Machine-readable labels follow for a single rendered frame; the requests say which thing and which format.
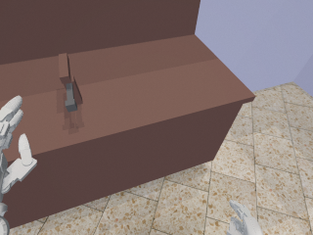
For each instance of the tap lever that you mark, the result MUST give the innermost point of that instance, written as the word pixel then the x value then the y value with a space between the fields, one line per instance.
pixel 70 102

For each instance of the counter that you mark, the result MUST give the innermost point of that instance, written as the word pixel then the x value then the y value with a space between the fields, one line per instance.
pixel 152 99

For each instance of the right robot hand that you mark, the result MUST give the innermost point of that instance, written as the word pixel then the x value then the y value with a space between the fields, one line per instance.
pixel 249 226

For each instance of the robot left forearm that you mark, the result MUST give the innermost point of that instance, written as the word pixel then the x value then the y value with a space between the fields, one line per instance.
pixel 4 224

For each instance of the left robot hand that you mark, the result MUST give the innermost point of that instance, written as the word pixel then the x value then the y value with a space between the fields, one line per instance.
pixel 10 117

